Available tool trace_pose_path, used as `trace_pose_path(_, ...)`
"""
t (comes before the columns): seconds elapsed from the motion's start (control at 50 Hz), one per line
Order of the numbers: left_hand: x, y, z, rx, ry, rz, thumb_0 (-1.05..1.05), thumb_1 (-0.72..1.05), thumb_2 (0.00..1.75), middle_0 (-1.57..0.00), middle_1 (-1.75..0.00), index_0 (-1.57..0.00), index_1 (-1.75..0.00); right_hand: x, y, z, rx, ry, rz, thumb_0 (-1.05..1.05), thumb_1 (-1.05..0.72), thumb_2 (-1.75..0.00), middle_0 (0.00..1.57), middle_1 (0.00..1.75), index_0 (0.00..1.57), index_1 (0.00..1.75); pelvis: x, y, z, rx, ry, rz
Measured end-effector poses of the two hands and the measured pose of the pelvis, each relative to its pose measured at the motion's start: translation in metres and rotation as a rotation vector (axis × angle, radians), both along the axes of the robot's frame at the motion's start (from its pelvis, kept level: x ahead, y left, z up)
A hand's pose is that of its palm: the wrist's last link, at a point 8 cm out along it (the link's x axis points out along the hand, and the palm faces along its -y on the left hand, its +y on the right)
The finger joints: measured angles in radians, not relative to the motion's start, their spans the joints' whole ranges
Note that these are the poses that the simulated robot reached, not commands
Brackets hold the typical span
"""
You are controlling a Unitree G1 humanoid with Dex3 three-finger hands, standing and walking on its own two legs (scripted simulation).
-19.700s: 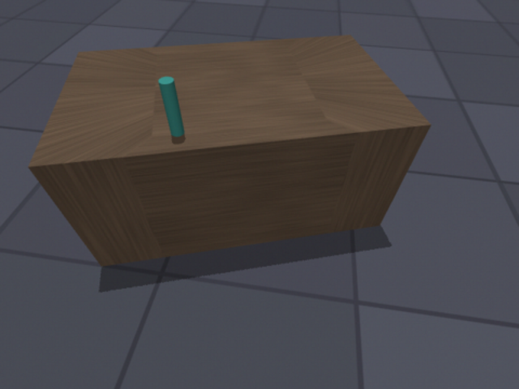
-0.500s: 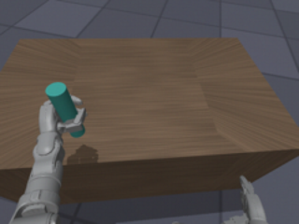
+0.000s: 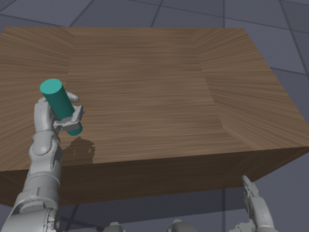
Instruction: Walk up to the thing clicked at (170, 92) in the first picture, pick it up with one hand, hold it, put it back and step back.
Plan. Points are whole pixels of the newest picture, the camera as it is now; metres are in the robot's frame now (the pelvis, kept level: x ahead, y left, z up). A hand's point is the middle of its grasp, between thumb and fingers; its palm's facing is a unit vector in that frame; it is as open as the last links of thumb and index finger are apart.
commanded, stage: lower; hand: left
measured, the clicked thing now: (64, 111) +0.42 +0.21 +0.06
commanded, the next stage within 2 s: loosen in 1.08 s
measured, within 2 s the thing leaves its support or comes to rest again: rests again in 0.80 s
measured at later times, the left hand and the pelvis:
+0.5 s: hand (75, 122) +0.42 +0.20 -0.01, palm faces +0.18 -0.98 +0.00, open 5.5 cm; pelvis -0.01 +0.00 -0.03, yaw +0 degrees
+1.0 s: hand (78, 127) +0.42 +0.20 -0.04, palm faces +0.17 -0.98 -0.01, open 5.5 cm; pelvis -0.02 +0.00 -0.05, yaw +0 degrees
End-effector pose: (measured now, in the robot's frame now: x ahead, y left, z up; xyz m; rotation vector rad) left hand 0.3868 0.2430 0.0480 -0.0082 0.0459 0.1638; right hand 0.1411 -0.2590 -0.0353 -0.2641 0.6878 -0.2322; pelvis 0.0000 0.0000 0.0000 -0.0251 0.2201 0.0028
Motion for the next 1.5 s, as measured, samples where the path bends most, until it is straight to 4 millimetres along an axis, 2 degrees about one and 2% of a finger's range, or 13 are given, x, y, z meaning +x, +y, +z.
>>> trace_pose_path(0.14,0.000,0.001,-0.023,0.002,0.023,0.002,-0.05,0.10,1.15,-0.97,-1.11,-1.01,-1.14,-0.005,-0.001,-0.006,-0.012,0.019,0.011,-0.01,0.52,-0.06,0.06,0.05,0.06,0.05,-0.005,-0.002,-0.009,-0.003,0.033,0.000)
trace_pose_path(0.26,0.002,0.002,-0.038,-0.004,0.013,0.011,-0.05,0.11,1.14,-0.96,-1.11,-1.01,-1.14,-0.005,-0.001,-0.003,-0.035,0.010,0.027,-0.01,0.51,-0.06,0.06,0.05,0.06,0.05,-0.008,-0.003,-0.017,-0.006,0.056,0.002)
trace_pose_path(0.64,0.008,0.006,-0.071,0.006,0.012,0.012,-0.05,0.11,1.14,-0.96,-1.11,-1.01,-1.14,-0.006,-0.003,-0.004,-0.078,-0.005,0.050,-0.01,0.51,-0.06,0.06,0.05,0.06,0.05,-0.009,-0.003,-0.037,-0.016,0.115,0.004)
trace_pose_path(0.94,0.008,0.007,-0.087,0.011,0.005,0.009,-0.05,0.11,1.14,-0.96,-1.11,-1.01,-1.14,-0.012,-0.002,-0.003,-0.108,-0.022,0.062,-0.01,0.51,-0.06,0.06,0.05,0.06,0.05,-0.015,-0.003,-0.050,-0.023,0.137,0.005)
trace_pose_path(1.26,0.005,0.008,-0.088,0.017,-0.039,0.014,-0.05,0.11,1.14,-0.96,-1.11,-1.01,-1.14,-0.020,-0.003,-0.005,-0.123,-0.053,0.075,-0.01,0.53,-0.05,0.06,0.05,0.06,0.05,-0.026,-0.004,-0.061,-0.020,0.151,0.008)
trace_pose_path(1.36,0.007,0.009,-0.090,0.006,-0.041,0.023,-0.05,0.11,1.03,-0.99,-1.08,-1.03,-1.09,-0.023,-0.003,-0.003,-0.128,-0.066,0.079,-0.01,0.53,-0.04,0.06,0.05,0.06,0.05,-0.028,-0.005,-0.063,-0.018,0.154,0.008)
trace_pose_path(1.42,0.009,0.008,-0.093,0.004,-0.034,0.020,-0.03,0.08,0.90,-0.99,-1.01,-1.02,-1.00,-0.025,-0.005,-0.003,-0.136,-0.062,0.074,-0.01,0.53,-0.04,0.06,0.05,0.06,0.05,-0.028,-0.006,-0.064,-0.019,0.159,0.007)
trace_pose_path(1.5,0.012,0.008,-0.096,0.002,-0.026,0.011,-0.02,-0.01,0.69,-0.91,-0.85,-0.93,-0.84,-0.027,-0.006,-0.004,-0.144,-0.050,0.064,-0.01,0.52,-0.04,0.06,0.05,0.06,0.05,-0.027,-0.005,-0.064,-0.021,0.164,0.004)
